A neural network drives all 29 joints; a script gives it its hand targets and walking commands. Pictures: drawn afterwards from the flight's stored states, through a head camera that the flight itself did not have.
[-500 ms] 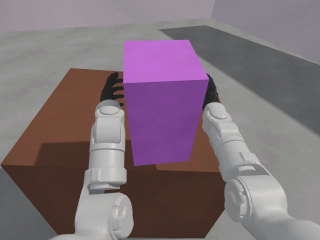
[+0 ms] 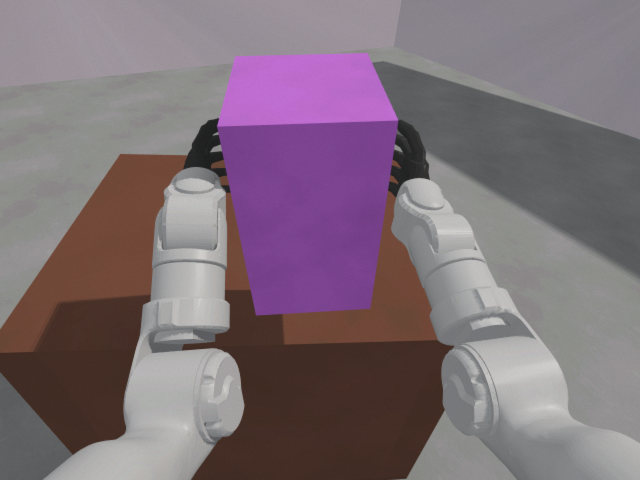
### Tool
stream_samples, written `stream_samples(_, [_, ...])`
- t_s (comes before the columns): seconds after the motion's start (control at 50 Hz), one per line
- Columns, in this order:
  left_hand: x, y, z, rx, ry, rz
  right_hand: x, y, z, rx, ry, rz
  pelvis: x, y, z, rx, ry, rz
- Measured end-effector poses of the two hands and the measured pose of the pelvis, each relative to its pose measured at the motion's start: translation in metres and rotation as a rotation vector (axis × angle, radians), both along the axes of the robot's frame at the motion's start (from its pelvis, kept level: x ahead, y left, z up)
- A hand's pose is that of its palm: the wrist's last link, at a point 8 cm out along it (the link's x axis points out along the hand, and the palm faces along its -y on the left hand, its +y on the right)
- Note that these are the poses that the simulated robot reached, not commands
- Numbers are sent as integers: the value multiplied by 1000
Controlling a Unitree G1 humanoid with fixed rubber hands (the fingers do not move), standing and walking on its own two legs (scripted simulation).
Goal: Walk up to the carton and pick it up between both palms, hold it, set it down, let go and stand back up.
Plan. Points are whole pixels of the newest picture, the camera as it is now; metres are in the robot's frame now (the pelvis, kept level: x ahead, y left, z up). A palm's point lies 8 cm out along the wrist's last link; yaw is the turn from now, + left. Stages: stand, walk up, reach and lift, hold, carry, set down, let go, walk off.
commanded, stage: reach and lift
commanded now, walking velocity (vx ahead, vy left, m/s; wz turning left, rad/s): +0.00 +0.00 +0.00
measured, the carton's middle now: (308, 192) +0.41 -0.01 +0.20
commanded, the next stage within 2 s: hold in 0.86 s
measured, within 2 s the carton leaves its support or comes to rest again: neither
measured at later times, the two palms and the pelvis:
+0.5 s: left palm (202, 160) +0.40 +0.12 +0.26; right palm (416, 158) +0.39 -0.14 +0.26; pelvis +0.02 +0.01 +0.00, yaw -1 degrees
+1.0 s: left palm (200, 139) +0.39 +0.12 +0.29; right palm (427, 137) +0.38 -0.14 +0.29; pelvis +0.02 +0.00 +0.00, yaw -1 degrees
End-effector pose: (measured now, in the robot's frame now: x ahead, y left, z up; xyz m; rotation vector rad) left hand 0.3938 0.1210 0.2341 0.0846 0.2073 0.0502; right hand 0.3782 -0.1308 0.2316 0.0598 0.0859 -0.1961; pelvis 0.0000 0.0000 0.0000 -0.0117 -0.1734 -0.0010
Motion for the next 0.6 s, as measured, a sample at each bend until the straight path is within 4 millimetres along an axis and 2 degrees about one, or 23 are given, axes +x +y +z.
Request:
stream_samples(0.26, [6,-3,16,11,-6,-1,6,-3,18,9,3,3,5,9,0,-10,30,-35])
stream_samples(0.6, [9,-5,24,-10,-15,6,13,-6,33,6,7,16,19,3,0,-13,25,-22])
